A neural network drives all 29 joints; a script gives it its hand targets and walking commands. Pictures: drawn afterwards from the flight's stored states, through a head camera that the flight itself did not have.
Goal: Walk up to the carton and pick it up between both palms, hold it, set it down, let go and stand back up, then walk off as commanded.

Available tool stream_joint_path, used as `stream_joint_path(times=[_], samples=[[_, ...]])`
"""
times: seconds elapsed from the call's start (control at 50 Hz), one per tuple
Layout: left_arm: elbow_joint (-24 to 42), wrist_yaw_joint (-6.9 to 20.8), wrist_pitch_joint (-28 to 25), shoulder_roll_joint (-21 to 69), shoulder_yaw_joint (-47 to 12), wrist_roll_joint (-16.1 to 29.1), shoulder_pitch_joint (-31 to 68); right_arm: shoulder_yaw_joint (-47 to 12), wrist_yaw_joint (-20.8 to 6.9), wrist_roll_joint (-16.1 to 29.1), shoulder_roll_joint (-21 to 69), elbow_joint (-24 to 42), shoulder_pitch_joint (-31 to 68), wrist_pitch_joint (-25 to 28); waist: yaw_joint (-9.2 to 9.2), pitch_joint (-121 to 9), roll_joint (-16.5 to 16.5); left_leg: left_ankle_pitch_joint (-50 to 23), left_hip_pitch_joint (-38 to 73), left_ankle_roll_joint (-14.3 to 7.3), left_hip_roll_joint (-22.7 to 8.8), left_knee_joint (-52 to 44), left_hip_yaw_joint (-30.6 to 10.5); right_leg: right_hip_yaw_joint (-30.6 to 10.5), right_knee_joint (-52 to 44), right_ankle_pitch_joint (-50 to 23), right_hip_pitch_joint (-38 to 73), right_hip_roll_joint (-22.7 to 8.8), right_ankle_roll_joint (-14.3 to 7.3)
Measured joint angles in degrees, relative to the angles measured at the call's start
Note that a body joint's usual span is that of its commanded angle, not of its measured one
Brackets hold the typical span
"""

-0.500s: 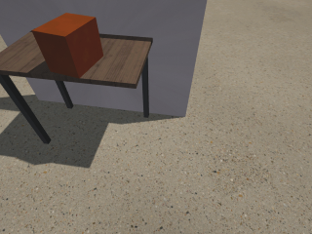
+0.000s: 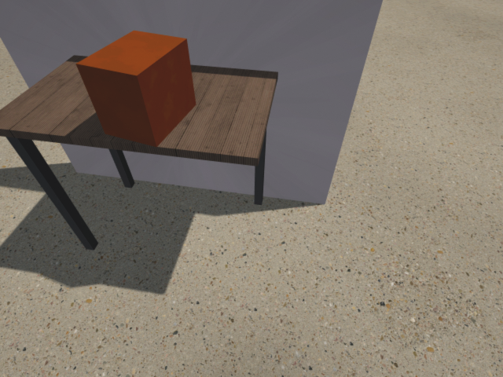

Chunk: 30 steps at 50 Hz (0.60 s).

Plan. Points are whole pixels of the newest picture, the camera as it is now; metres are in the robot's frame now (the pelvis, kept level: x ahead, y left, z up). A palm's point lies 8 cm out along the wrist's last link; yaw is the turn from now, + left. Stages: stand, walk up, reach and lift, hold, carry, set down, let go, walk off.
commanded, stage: walk up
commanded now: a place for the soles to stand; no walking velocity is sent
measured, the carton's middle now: (145, 87) +0.87 +0.26 +0.05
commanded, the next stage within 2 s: none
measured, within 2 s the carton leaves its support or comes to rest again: neither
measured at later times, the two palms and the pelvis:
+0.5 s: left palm out of the picture +0.15 +0.39 -0.08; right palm (412, 348) +0.20 -0.27 -0.08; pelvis +0.10 +0.06 +0.00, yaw +2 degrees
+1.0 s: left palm out of the picture +0.23 +0.48 -0.08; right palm (340, 289) +0.32 -0.18 -0.09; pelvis +0.21 +0.14 -0.01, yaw +4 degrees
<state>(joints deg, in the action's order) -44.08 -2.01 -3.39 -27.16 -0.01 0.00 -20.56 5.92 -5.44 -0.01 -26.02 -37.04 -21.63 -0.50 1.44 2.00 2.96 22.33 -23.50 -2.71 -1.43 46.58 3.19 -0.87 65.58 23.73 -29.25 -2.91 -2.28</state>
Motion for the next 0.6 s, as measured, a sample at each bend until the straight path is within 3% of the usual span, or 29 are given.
stream_joint_path(times=[0.08, 0.16, 0.24, 0.28, 0.34, 0.38, 0.46, 0.54, 0.58, 0.6], samples=[[0.0, 0.0, 0.0, 0.0, 0.0, 0.0, 0.0, -0.9, 0.9, 0.0, 1.1, 0.0, -3.6, 0.0, -0.07, 0.0, -0.5, -1.5, 4.4, -1.0, 1.6, -6.7, 0.1, 0.8, -1.4, -3.0, -2.6, 0.5, 0.0], [0.0, 0.0, -0.1, -0.1, 0.0, 0.0, 0.0, -1.1, 1.2, 0.0, 1.4, 0.0, -4.6, 0.0, -0.13, 0.0, -0.6, -1.1, 6.1, -2.0, 2.5, -8.9, 0.1, 3.0, -11.1, -3.2, -3.1, 0.5, 0.0], [0.1, -0.1, -0.8, 0.1, 0.0, 0.0, -0.2, -1.1, 1.2, 0.0, 1.4, 0.0, -3.0, -0.4, -0.17, 0.1, -0.5, 0.9, 6.2, -2.1, 2.9, -7.5, 0.3, 7.5, -25.5, -8.8, -0.4, 1.1, 0.0], [0.0, -0.5, -2.0, 0.0, 0.0, 0.0, -0.8, -1.0, 1.2, 0.0, 1.4, 0.0, -1.6, -0.5, -0.17, 0.6, -0.6, 3.4, 4.7, -2.0, 2.9, -0.4, 0.3, 8.0, -29.7, -12.9, 2.8, 1.4, 0.0], [0.0, -0.8, -1.5, 0.6, 0.0, 0.0, -1.3, -1.1, 1.2, 0.0, 1.2, 0.0, 1.5, -1.9, -0.16, 1.2, 0.2, 5.9, 0.4, -1.5, 2.5, 13.9, 0.2, 7.8, -24.0, -10.1, 3.2, 1.0, 0.0], [0.0, -1.0, -1.5, 0.9, 0.0, 0.0, -1.3, -0.9, 0.9, 0.0, 0.8, 0.0, 3.2, -2.5, -0.12, 1.1, 0.7, 6.0, -2.2, -1.3, 1.5, 16.9, 0.1, 7.7, -23.4, -8.1, 4.3, 0.5, 0.0], [0.0, -1.1, -1.5, 0.7, 0.0, 0.0, -1.3, -0.3, -0.6, 0.0, 0.1, 0.0, 4.9, -2.8, -0.07, 0.9, 0.8, 6.0, -4.0, -1.2, -1.3, 15.6, 0.1, 6.8, -23.2, -6.8, 5.6, -0.7, 0.0], [0.0, -1.1, -1.6, 0.1, 0.0, 0.0, -1.3, 0.7, -0.9, 0.0, -0.8, 0.1, 3.5, -2.8, -0.03, 0.3, 0.8, 6.1, -2.5, -1.1, -2.4, 6.0, 0.0, 6.1, -21.5, -4.7, 5.4, -2.8, 0.0], [-0.2, -1.2, -0.8, -0.2, 0.0, 0.0, -1.2, 1.3, -0.7, 0.0, -1.4, 0.0, 1.5, -1.8, 0.12, 0.5, 0.7, 2.7, -1.7, -0.4, -1.5, 4.1, 0.7, 4.0, -14.2, 2.0, 3.3, -3.4, 0.0], [-0.2, -1.4, 0.0, 0.0, 0.0, 0.0, -1.2, 1.3, -0.5, 0.0, -1.3, 0.0, 0.3, -1.7, 0.25, 0.5, 0.8, 2.5, -1.4, -0.4, -1.0, 4.5, 1.0, 1.9, -8.5, 3.5, 1.4, -2.2, 0.0]])
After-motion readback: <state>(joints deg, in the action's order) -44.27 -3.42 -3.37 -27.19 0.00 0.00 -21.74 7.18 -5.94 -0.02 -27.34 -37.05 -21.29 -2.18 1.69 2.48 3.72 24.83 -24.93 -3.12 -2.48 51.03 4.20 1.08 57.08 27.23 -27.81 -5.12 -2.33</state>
